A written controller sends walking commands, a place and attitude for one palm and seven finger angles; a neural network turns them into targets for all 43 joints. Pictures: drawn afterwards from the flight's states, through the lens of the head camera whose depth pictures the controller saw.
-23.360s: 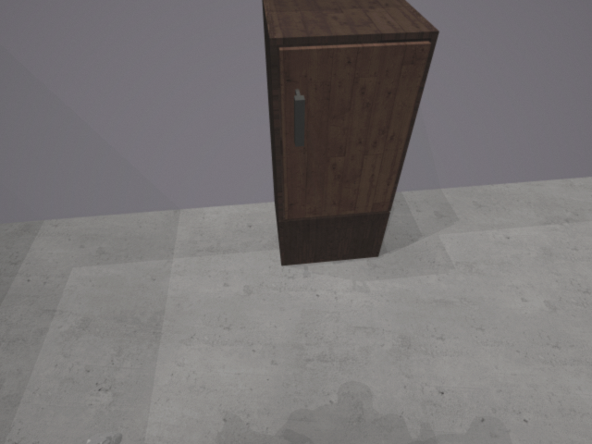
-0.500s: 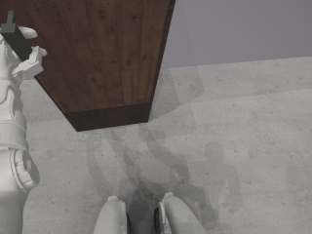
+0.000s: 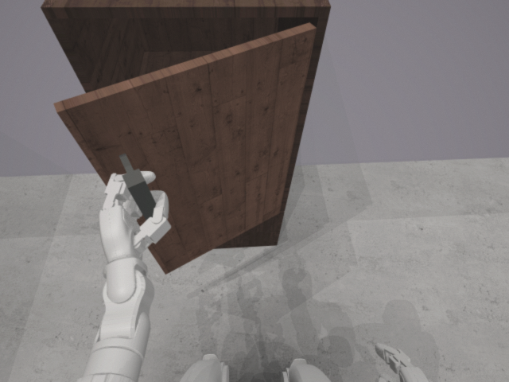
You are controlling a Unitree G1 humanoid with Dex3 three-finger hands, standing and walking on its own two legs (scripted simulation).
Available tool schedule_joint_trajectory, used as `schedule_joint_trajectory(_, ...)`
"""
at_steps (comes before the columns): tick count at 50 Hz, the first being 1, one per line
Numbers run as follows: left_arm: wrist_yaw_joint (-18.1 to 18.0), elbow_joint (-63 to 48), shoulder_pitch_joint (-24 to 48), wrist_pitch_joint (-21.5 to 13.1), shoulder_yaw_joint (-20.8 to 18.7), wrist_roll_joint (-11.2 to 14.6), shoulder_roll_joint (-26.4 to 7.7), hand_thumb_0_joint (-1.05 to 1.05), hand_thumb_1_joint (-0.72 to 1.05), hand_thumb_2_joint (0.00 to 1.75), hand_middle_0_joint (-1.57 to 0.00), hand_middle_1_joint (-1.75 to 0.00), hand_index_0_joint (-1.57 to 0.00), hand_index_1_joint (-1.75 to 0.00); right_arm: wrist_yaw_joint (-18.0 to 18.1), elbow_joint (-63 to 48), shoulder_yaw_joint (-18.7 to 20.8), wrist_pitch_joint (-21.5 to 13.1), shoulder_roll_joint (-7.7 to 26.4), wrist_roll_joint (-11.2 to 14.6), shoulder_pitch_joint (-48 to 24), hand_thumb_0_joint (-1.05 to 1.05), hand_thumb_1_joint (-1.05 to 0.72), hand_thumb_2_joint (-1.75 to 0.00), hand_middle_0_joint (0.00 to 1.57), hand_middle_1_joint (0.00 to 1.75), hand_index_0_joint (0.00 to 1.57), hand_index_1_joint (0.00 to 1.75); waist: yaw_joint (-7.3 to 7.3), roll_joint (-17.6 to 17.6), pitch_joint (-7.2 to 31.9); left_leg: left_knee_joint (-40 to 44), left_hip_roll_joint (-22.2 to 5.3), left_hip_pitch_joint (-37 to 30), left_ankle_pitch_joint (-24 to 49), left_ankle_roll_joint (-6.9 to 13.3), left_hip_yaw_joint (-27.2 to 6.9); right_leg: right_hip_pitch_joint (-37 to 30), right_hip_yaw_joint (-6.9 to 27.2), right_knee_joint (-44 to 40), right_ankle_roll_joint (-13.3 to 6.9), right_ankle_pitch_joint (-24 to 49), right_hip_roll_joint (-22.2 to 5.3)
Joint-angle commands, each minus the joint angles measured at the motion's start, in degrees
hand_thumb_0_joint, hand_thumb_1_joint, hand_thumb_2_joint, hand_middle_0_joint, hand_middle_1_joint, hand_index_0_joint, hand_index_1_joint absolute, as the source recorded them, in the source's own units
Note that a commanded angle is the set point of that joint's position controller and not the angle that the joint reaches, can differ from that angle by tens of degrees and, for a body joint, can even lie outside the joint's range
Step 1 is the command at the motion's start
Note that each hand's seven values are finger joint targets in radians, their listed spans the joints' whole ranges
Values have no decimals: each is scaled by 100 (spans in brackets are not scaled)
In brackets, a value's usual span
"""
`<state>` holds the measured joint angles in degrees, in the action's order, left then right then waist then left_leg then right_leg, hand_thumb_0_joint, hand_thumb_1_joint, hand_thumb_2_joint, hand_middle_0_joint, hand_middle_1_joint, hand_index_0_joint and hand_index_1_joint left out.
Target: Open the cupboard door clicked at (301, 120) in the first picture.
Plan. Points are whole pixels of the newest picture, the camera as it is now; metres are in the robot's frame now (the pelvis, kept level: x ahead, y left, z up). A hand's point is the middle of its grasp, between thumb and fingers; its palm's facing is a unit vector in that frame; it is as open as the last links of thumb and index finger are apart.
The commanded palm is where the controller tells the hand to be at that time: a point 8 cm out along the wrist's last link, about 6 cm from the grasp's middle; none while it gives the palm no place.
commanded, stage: pull the door open along its arc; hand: left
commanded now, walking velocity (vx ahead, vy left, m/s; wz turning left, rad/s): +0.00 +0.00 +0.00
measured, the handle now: (141, 193) +0.40 +0.20 +0.04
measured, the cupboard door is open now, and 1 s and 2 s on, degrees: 27 47 51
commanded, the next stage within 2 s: open thumb and fingers to let go in 0.28 s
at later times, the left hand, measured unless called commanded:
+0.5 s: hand (226, 263) +0.29 +0.05 +0.04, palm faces +0.48 -0.88 -0.03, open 6.4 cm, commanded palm +0.24 +0.10 +0.03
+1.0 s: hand (221, 261) +0.29 +0.06 +0.03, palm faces +0.45 -0.89 -0.01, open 13.7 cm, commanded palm +0.24 +0.11 +0.03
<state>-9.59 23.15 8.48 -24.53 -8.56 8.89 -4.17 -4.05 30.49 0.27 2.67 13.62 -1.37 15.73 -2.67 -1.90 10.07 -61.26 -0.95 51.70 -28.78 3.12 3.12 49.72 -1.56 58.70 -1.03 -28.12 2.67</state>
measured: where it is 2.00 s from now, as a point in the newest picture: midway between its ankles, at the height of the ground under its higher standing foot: outside the picture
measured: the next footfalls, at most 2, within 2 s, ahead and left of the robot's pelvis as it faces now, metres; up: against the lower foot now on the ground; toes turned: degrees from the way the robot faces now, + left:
none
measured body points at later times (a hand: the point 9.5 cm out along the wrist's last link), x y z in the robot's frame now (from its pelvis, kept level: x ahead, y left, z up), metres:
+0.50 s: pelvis -0.01 -0.06 +0.00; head +0.05 -0.07 +0.44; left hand +0.26 +0.10 +0.04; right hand +0.18 -0.27 -0.11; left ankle +0.00 +0.08 -0.66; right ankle +0.00 -0.11 -0.66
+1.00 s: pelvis -0.01 -0.06 +0.00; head +0.05 -0.08 +0.44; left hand +0.26 +0.10 +0.04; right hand +0.17 -0.28 -0.12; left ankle +0.00 +0.08 -0.66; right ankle +0.00 -0.11 -0.66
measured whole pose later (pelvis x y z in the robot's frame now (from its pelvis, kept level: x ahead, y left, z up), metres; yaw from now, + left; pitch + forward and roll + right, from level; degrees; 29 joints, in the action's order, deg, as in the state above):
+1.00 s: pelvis -0.01 -0.06 +0.00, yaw +5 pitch +15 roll +2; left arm -29.0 18.1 -1.4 -24.3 6.0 -2.0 3.9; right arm -0.8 34.6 1.0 -0.4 11.6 -4.1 10.9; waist -0.8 -1.4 9.3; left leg -60.2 0.4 49.2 -26.5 -1.8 -1.3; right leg 47.6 -6.0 61.8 -6.0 -30.0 1.5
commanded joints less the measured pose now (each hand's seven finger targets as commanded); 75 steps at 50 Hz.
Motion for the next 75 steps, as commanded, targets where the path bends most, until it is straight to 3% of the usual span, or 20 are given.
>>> schedule_joint_trajectory(1, -1347, -1488, 161, -353, -43, -487, -237, 0, 90, 90, -40, -135, -40, -135, -42, -629, 231, -160, 588, -100, -41, 0, -90, -90, 20, 30, 20, 30, 303, 135, 1661, 685, -10, -1390, 2532, -336, -471, -1049, -203, -298, -67, 2155, -42)
schedule_joint_trajectory(4, -2004, -1545, -37, -246, 143, -963, -93, 0, 90, 90, -40, -135, -40, -135, -5, -681, 209, -119, 504, -165, -266, 0, -90, -90, 20, 30, 20, 30, 355, 429, 1612, 697, 65, -1150, 1996, -284, -463, -1202, -128, -366, -66, 1926, -94)
schedule_joint_trajectory(7, -2182, -1736, -540, -139, 500, -1268, 68, 0, 90, 90, -40, -135, -40, -135, 65, -724, 195, -113, 411, -198, -365, 0, -90, -90, 20, 30, 20, 30, 374, 630, 1595, 710, 113, -1126, 1757, -247, -424, -1428, -21, -551, -73, 1912, -102)
schedule_joint_trajectory(11, -2116, -2234, -1407, 15, 1045, -1246, 550, 0, 90, 90, -40, -135, -40, -135, 141, -807, 139, -148, 247, -185, -582, 0, -90, -90, 20, 30, 20, 30, 415, 439, 1540, 794, 172, -1301, 1730, -246, -317, -1813, 57, -787, -71, 2193, -169)
schedule_joint_trajectory(12, -2077, -2279, -1690, 59, 1097, -1206, 577, 0, 90, 90, -40, -135, -40, -135, 163, -823, 120, -174, 233, -184, -592, 0, -90, -90, 20, 30, 20, 30, 388, 635, 1413, 804, 169, -1244, 1729, -240, -341, -1896, 85, -869, -66, 2277, -173)
schedule_joint_trajectory(18, -2295, -1924, -423, 9, 1472, -1448, 819, 0, 90, 90, -40, -135, -40, -135, 298, -619, 38, -386, 144, -295, -847, 0, -90, -90, 20, 30, 20, 30, 53, 759, 727, 532, 206, -729, 964, -239, -472, -1362, 553, -1171, 109, 1531, -444)
schedule_joint_trajectory(19, -2334, -2006, 51, -31, 1983, -1577, 1275, 0, 90, 90, -40, -135, -40, -135, 280, -576, 30, -465, 116, -322, -887, 0, -90, -90, 20, 30, 20, 30, -106, 560, 744, 449, 210, -806, 931, -230, -485, -1142, 569, -1158, 99, 1420, -468)
schedule_joint_trajectory(22, -2401, -1868, -97, -117, 1595, -1744, 810, 0, 69, 81, -38, -133, -38, -133, 309, -505, 87, -535, 119, -339, -776, 0, -90, -90, 20, 30, 20, 30, 28, 679, 1162, 356, 216, -647, 959, -246, -487, -1389, 732, -1108, 123, 1541, -541)
schedule_joint_trajectory(26, -2248, -1900, -123, -116, 1621, -1565, 846, 0, 41, 69, -36, -130, -36, -130, 358, -438, 138, -562, 112, -304, -764, 0, -90, -90, 20, 30, 20, 30, 59, 766, 1534, 292, 252, -424, 1004, -273, -478, -1980, 1090, -1197, 248, 2162, -749)
schedule_joint_trajectory(32, -1997, -1928, -134, -128, 1351, -1132, 630, 0, -1, 51, -33, -125, -33, -125, 407, -364, 169, -561, 190, -221, -746, 0, -90, -90, 20, 30, 20, 30, 49, 1040, 1474, 302, 239, -266, 976, -291, -524, -2311, 1318, -1348, 354, 2472, -855)
schedule_joint_trajectory(39, -1964, -1784, -162, -279, 1268, -1132, 592, 0, -50, 30, -30, -120, -30, -120, 360, -346, 191, -574, 214, -239, -760, 0, -90, -90, 20, 30, 20, 30, 97, 887, 1312, 313, 247, -238, 936, -281, -519, -2109, 1241, -1283, 320, 2285, -852)
schedule_joint_trajectory(44, -1958, -1664, 8, -329, 1223, -1104, 564, 0, -50, 30, -27, -105, -27, -105, 368, -350, 194, -563, 218, -229, -803, 0, -90, -90, 20, 30, 20, 30, 85, 930, 1234, 300, 250, -211, 854, -273, -517, -1985, 1237, -1318, 300, 1939, -840)
schedule_joint_trajectory(51, -2079, -1684, -163, -253, 1390, -1166, 791, 0, -50, 30, -22, -70, -22, -70, 341, -435, 198, -548, 227, -244, -743, 0, -90, -90, 20, 30, 20, 30, 153, 738, 1520, 404, 248, -594, 1112, -250, -463, -1834, 804, -1092, 202, 2104, -661)
schedule_joint_trajectory(59, -2295, -1658, 159, -146, 1788, -1437, 1174, 0, -50, 30, -15, -30, -15, -30, 308, -532, 170, -561, 248, -282, -756, 0, -90, -90, 20, 30, 20, 30, 73, 609, 1356, 535, 195, -1055, 1221, -199, -491, -1097, 134, -818, -7, 1493, -332)
schedule_joint_trajectory(65, -2439, -1653, 381, -38, 1907, -1538, 1336, 0, -50, 30, -15, -30, -15, -30, 308, -539, 146, -590, 243, -289, -792, 0, -90, -90, 20, 30, 20, 30, 62, 516, 1354, 595, 167, -1160, 1185, -219, -553, -875, -40, -721, -75, 1177, -246)
schedule_joint_trajectory(66, -1284, -1771, 228, -219, 3011, -2110, 732, 0, -50, 30, -15, -30, -15, -30, 294, -474, 151, -559, 486, -241, -435, 0, -90, -90, 20, 30, 20, 30, -432, 692, 1230, 425, 158, -1220, 1168, -125, -541, -717, 151, -676, -31, 1559, -301)
schedule_joint_trajectory(68, -253, -2132, 433, -536, 2423, -1818, 89, 0, -50, 30, -15, -30, -15, -30, 363, -589, 211, -510, 430, -186, -442, 0, -90, -90, 20, 30, 20, 30, -148, 460, 1724, 341, 185, -1210, 1412, -93, -522, -1084, 255, -533, -104, 2017, -343)
schedule_joint_trajectory(71, 770, -2387, 123, -595, 2703, -1271, 274, 0, -50, 30, -15, -30, -15, -30, 394, -822, 150, -585, 436, -23, -497, 0, -90, -90, 20, 30, 20, 30, -149, 183, 1525, 454, 172, -1443, 1298, -109, -600, -902, 150, -568, -144, 1680, -286)
schedule_joint_trajectory(72, 960, -2446, 40, -501, 2702, -896, 472, 0, -50, 30, -15, -30, -15, -30, 401, -917, 119, -609, 433, 57, -551, 0, -90, -90, 20, 30, 20, 30, -91, -5, 1419, 554, 162, -1565, 1233, -129, -622, -848, 97, -630, -168, 1465, -247)
schedule_joint_trajectory(75, 918, -2341, -492, -179, 2137, -108, 526, 0, -50, 30, -15, -30, -15, -30, 460, -1059, 66, -650, 479, 164, -709, 0, -90, -90, 20, 30, 20, 30, 103, 384, 1073, 814, 148, -1417, 706, -191, -687, -876, -81, -814, -137, 728, -167)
